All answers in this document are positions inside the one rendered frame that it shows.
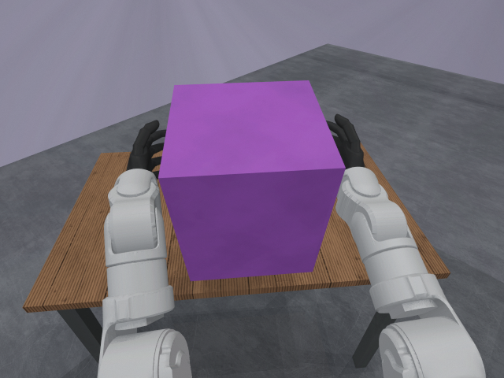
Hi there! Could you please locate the table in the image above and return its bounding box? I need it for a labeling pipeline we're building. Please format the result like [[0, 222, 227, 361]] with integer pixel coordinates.
[[22, 143, 451, 369]]

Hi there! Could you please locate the right robot hand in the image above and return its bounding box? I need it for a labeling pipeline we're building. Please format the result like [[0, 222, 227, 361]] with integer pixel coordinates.
[[326, 114, 365, 170]]

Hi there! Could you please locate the robot left upper arm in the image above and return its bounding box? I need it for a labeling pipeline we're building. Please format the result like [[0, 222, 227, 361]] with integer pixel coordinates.
[[98, 328, 192, 378]]

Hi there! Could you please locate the robot left forearm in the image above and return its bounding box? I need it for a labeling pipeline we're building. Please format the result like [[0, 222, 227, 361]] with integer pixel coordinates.
[[98, 169, 175, 377]]

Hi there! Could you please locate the robot right upper arm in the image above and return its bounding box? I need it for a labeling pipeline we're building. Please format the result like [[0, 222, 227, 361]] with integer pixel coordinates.
[[379, 316, 485, 378]]

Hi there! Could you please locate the left robot hand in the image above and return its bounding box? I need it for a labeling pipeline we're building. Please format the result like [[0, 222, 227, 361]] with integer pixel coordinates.
[[126, 120, 166, 179]]

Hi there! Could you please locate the robot right forearm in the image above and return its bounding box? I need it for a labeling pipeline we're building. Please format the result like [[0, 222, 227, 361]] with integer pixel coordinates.
[[335, 167, 486, 378]]

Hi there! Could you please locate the carton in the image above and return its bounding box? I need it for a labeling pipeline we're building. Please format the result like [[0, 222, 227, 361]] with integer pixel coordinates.
[[158, 80, 346, 281]]

